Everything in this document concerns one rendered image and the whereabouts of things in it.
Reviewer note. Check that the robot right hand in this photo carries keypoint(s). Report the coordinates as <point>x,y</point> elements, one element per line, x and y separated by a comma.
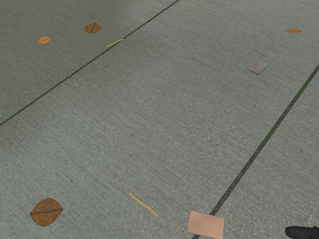
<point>302,232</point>

